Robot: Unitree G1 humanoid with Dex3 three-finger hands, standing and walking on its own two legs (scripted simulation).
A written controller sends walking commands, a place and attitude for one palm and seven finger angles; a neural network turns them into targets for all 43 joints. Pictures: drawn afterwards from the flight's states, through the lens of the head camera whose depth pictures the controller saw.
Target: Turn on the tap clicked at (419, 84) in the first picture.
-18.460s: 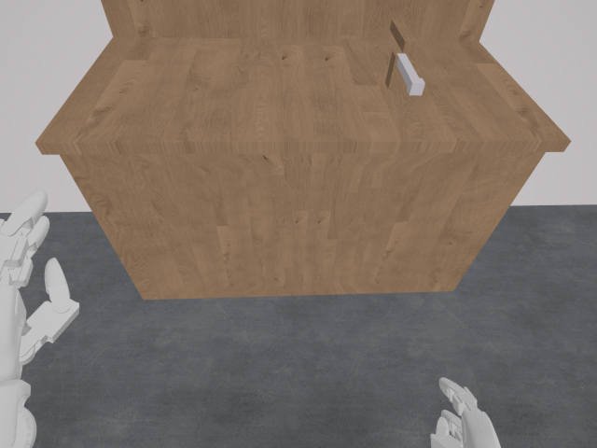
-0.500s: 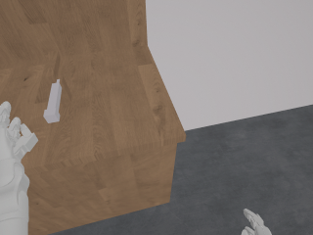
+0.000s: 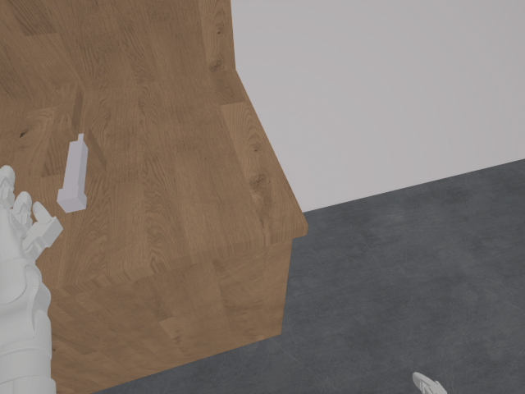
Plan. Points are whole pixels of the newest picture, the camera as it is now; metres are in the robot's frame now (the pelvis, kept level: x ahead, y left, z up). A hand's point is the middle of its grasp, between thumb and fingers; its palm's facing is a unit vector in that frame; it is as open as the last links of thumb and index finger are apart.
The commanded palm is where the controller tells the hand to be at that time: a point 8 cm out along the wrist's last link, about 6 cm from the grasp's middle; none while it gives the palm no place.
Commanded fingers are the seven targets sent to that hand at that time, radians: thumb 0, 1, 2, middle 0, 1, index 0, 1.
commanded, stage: reach beside the lever's end, fingers flat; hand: left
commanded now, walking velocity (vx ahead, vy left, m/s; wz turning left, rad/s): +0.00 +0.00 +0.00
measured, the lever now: (72, 199) +0.36 +0.31 +0.11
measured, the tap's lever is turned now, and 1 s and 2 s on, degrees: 0 4 33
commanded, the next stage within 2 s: push the lever round in 0.14 s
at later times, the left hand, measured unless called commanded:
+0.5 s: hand (60, 222) +0.32 +0.32 +0.10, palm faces +0.56 -0.83 -0.08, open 7.8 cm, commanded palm +0.28 +0.35 +0.10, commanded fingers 0.00 0.90 0.90 -0.15 -0.15 -0.15 -0.15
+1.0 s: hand (77, 219) +0.33 +0.29 +0.10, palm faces +0.56 -0.83 -0.08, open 7.7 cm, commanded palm +0.29 +0.32 +0.10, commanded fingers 0.00 0.90 0.90 -0.15 -0.15 -0.15 -0.15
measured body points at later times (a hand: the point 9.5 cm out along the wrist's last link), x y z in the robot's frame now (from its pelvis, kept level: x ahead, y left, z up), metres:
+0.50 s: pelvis +0.00 -0.01 +0.00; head +0.02 -0.01 +0.45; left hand +0.29 +0.36 +0.11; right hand +0.14 -0.25 -0.11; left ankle -0.02 +0.11 -0.73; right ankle +0.00 -0.10 -0.73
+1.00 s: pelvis +0.00 -0.01 +0.00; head +0.02 -0.02 +0.45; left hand +0.29 +0.33 +0.11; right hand +0.13 -0.26 -0.11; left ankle -0.02 +0.11 -0.73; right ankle +0.00 -0.10 -0.73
